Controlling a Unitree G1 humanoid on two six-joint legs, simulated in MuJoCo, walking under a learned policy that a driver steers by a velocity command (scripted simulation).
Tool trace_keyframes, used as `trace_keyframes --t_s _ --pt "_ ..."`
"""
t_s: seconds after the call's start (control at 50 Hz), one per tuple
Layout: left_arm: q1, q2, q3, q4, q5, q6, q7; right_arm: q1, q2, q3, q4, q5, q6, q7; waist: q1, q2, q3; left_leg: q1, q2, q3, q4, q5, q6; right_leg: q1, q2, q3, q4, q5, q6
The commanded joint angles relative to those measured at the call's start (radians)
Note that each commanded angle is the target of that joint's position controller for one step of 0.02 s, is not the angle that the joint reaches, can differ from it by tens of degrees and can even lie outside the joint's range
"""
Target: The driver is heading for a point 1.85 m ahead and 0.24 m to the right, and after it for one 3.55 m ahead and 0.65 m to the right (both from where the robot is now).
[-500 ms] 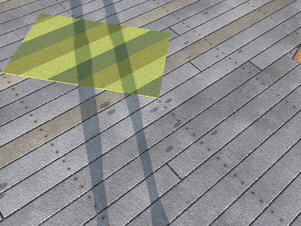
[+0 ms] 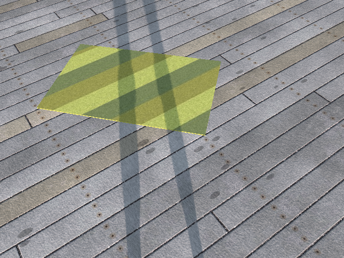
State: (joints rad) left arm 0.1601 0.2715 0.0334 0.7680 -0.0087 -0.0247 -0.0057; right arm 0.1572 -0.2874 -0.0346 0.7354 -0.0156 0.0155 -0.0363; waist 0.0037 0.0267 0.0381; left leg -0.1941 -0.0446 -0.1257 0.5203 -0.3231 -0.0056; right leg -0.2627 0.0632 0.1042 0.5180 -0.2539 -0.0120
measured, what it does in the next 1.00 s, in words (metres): steps on the spot: right foot, then left foot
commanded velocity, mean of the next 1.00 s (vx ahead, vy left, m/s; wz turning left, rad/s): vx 0.00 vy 0.00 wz -0.18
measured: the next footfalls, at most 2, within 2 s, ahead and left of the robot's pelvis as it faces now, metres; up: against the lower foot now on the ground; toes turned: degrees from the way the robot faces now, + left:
right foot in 0.46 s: +0.02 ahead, -0.15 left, +0.00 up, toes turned -17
left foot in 0.96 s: +0.03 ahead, +0.07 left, +0.00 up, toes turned -8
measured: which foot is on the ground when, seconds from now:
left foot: down 0.00-0.46, up 0.48-0.94, down 0.96-1.00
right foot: down 0.00-0.14, up 0.16-0.44, down 0.46-0.96, up 0.98-1.00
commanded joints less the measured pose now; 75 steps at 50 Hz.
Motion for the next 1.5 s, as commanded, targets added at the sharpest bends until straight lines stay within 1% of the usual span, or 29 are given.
trace_keyframes --t_s 0.02,0.08,0.12,0.18,0.2,0.24,0.3,0.38,0.44,0.46,0.48,0.5,0.52,0.56,0.64,0.78,0.88,0.94,0.96,0.98,1.0,1.02,1.06,1.32,1.4,1.42,1.44,1.46,1.5 --pt "-0.042 0.205 0.056 -0.085 -0.011 0.001 0.018 0.024 -0.115 -0.048 -0.060 0.008 -0.020 -0.006 -0.015 -0.174 -0.108 -0.062 -0.001 0.045 0.041 0.056 -0.016 0.109 -0.220 0.320 -0.098 0.371 -0.164" --pt "-0.070 0.205 0.062 -0.116 -0.017 0.024 0.026 0.059 -0.107 -0.057 -0.055 0.012 -0.028 0.002 -0.026 -0.140 -0.124 -0.029 0.009 0.050 0.006 0.085 0.001 0.072 -0.196 0.332 -0.054 0.400 -0.155" --pt "-0.090 0.182 0.060 -0.149 -0.022 0.035 0.027 0.080 -0.154 -0.075 -0.047 0.010 -0.027 0.005 -0.012 -0.016 -0.118 0.051 0.083 -0.019 -0.073 0.218 0.053 -0.038 -0.097 0.222 0.039 0.295 -0.090" --pt "-0.061 0.180 0.067 -0.155 -0.011 0.039 0.016 0.076 -0.170 -0.078 -0.076 -0.009 -0.027 -0.003 -0.025 0.196 -0.077 0.159 0.441 -0.308 -0.177 0.629 0.293 -0.320 0.012 0.006 0.475 -0.377 0.028" --pt "-0.049 0.204 0.081 -0.152 -0.010 0.041 0.011 0.055 -0.156 -0.068 -0.092 -0.004 -0.030 -0.008 -0.013 0.103 -0.063 0.138 0.461 -0.284 -0.166 0.696 0.313 -0.347 -0.026 0.023 0.621 -0.398 0.046" --pt "-0.042 0.157 0.071 -0.146 -0.020 0.054 0.005 0.006 -0.167 -0.072 -0.096 0.017 -0.030 -0.012 0.007 0.038 -0.023 0.144 0.368 -0.124 -0.151 0.647 0.231 -0.372 -0.072 0.004 0.567 -0.282 0.071" --pt "-0.102 0.119 0.052 -0.189 -0.021 0.056 -0.010 0.052 -0.200 -0.085 -0.081 0.014 -0.013 -0.016 -0.042 0.098 -0.047 0.194 0.319 -0.010 -0.149 0.710 0.223 -0.332 -0.084 -0.076 0.447 -0.192 0.101" --pt "-0.095 0.137 0.057 -0.220 -0.024 0.061 -0.031 0.044 -0.224 -0.095 -0.084 0.027 0.001 -0.006 -0.048 0.142 -0.084 0.152 0.322 0.078 -0.127 0.664 0.196 -0.159 -0.074 -0.156 0.227 -0.133 0.074" --pt "0.012 0.163 0.082 -0.202 -0.014 0.074 -0.024 0.029 -0.206 -0.090 -0.080 0.053 -0.017 0.008 0.013 0.117 -0.109 0.070 0.295 0.152 0.021 0.564 0.124 0.047 -0.024 -0.198 -0.031 0.065 0.010" --pt "0.077 0.215 0.104 -0.197 -0.012 0.074 -0.009 0.084 -0.172 -0.081 -0.064 0.040 -0.030 0.016 0.034 0.011 -0.145 -0.053 0.236 0.223 0.191 0.429 0.048 0.225 -0.058 -0.099 -0.108 0.276 -0.038" --pt "0.114 0.352 0.128 -0.222 -0.002 0.069 0.012 0.071 -0.080 -0.047 -0.118 -0.029 -0.035 0.020 0.010 -0.316 -0.176 -0.389 0.102 0.255 0.525 -0.295 -0.056 0.427 -0.362 0.331 -0.090 0.763 -0.193" --pt "0.132 0.318 0.110 -0.229 0.031 0.042 -0.005 -0.001 -0.122 -0.056 -0.136 -0.010 -0.035 0.015 0.075 -0.236 -0.269 -0.440 0.036 0.073 0.700 -0.424 -0.068 0.338 -0.483 0.492 -0.132 0.742 -0.380" --pt "0.080 0.265 0.092 -0.228 0.030 0.021 -0.012 -0.009 -0.160 -0.066 -0.124 0.023 -0.025 0.012 0.056 -0.144 -0.203 -0.445 0.076 0.050 0.753 -0.358 -0.062 0.277 -0.445 0.375 -0.151 0.646 -0.357" --pt "-0.012 0.172 0.062 -0.213 0.006 0.011 -0.001 0.015 -0.162 -0.070 -0.083 0.020 -0.009 -0.002 0.010 -0.092 -0.131 -0.402 0.122 0.052 0.662 -0.212 -0.056 0.184 -0.333 0.212 -0.157 0.460 -0.241" --pt "-0.071 0.083 0.021 -0.177 0.029 0.002 0.011 0.084 -0.097 -0.048 -0.044 0.022 0.007 0.006 -0.034 -0.150 -0.131 -0.181 0.124 0.074 0.448 -0.062 -0.080 0.062 -0.254 0.042 -0.193 0.424 -0.206" --pt "-0.044 0.186 0.055 -0.123 0.023 0.022 0.022 0.011 -0.142 -0.049 -0.080 0.034 0.014 0.009 0.028 -0.143 -0.035 -0.183 0.109 0.106 0.253 -0.119 -0.060 0.076 -0.330 0.113 -0.226 0.141 -0.243" --pt "-0.066 0.180 0.062 -0.114 0.013 0.038 0.035 0.043 -0.108 -0.045 -0.087 0.034 0.012 0.022 0.008 -0.120 -0.074 -0.177 0.101 0.138 0.217 -0.139 -0.035 0.155 -0.368 0.079 -0.159 0.391 -0.244" --pt "-0.082 0.180 0.069 -0.107 -0.008 0.052 0.041 0.106 -0.107 -0.048 -0.074 0.033 0.011 0.038 -0.037 -0.119 -0.103 -0.046 0.067 0.176 -0.025 0.068 0.014 0.136 -0.326 -0.014 -0.064 0.399 -0.172" --pt "-0.052 0.162 0.068 -0.099 -0.010 0.051 0.042 0.113 -0.155 -0.060 -0.081 0.025 0.011 0.035 -0.031 -0.046 -0.096 0.024 0.108 0.078 -0.128 0.255 0.059 0.065 -0.266 -0.077 0.035 0.257 -0.094" --pt "-0.057 0.113 0.056 -0.134 0.032 0.042 0.036 0.115 -0.269 -0.088 -0.103 0.023 0.009 0.019 0.015 0.217 -0.108 0.146 0.322 -0.224 -0.141 0.601 0.169 -0.150 -0.124 -0.213 0.272 -0.023 0.014" --pt "-0.181 0.123 0.058 -0.169 0.030 0.037 0.042 0.133 -0.260 -0.084 -0.116 -0.003 -0.002 0.026 -0.075 0.261 -0.080 0.129 0.446 -0.396 -0.202 0.676 0.348 -0.315 -0.003 -0.140 0.467 -0.410 0.053" --pt "-0.169 0.145 0.069 -0.164 0.019 0.037 0.039 0.130 -0.239 -0.076 -0.120 -0.012 -0.021 0.032 -0.064 0.140 -0.088 0.135 0.416 -0.345 -0.201 0.656 0.356 -0.344 -0.035 -0.054 0.608 -0.417 0.054" --pt "-0.106 0.145 0.077 -0.130 0.009 0.044 0.039 0.049 -0.211 -0.074 -0.125 0.017 -0.035 0.029 -0.012 0.050 -0.073 0.151 0.309 -0.211 -0.165 0.616 0.254 -0.371 -0.062 -0.029 0.616 -0.277 0.061" --pt "-0.089 0.132 0.073 -0.137 -0.007 0.016 0.021 0.006 -0.228 -0.086 -0.167 0.030 0.014 0.012 -0.032 0.158 -0.094 0.057 0.219 -0.313 -0.136 0.434 0.220 -0.122 -0.009 -0.028 0.174 -0.134 0.098" --pt "0.014 0.122 0.080 -0.111 -0.014 -0.010 0.002 -0.023 -0.174 -0.066 -0.171 0.043 0.018 0.009 0.026 0.137 -0.112 -0.078 0.136 -0.337 -0.113 -0.089 0.152 0.116 -0.021 -0.073 -0.131 0.032 0.040" --pt "0.061 0.137 0.080 -0.105 0.002 -0.016 0.004 0.010 -0.108 -0.043 -0.164 0.026 0.011 0.009 0.029 0.050 -0.140 -0.169 0.079 -0.262 0.001 -0.233 0.098 0.237 -0.135 0.032 -0.171 -0.019 0.003" --pt "0.113 0.187 0.078 -0.103 0.026 -0.020 0.005 0.049 -0.033 -0.019 -0.162 0.008 0.003 0.011 0.015 -0.148 -0.136 -0.334 -0.066 -0.076 0.282 -0.315 0.027 0.306 -0.320 0.310 -0.263 -0.246 -0.094" --pt "0.129 0.269 0.097 -0.086 0.054 -0.037 -0.012 0.008 -0.101 -0.041 -0.208 0.032 -0.019 0.001 0.016 -0.269 -0.019 -0.482 -0.061 -0.083 0.442 -0.331 0.015 0.156 -0.439 0.637 -0.384 -0.468 -0.257" --pt "0.041 0.164 0.065 -0.092 0.005 -0.052 -0.001 0.011 -0.197 -0.070 -0.167 0.023 -0.038 0.001 -0.023 -0.178 0.097 -0.537 0.036 -0.050 0.519 -0.148 0.002 0.129 -0.374 0.498 -0.393 -0.480 -0.229"
Keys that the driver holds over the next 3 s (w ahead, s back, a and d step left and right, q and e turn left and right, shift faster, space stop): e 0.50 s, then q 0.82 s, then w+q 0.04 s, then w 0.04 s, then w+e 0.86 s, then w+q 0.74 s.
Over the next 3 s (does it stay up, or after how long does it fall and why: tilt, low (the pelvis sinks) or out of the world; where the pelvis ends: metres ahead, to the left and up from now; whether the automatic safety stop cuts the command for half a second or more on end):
stays up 0.68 -0.14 -0.01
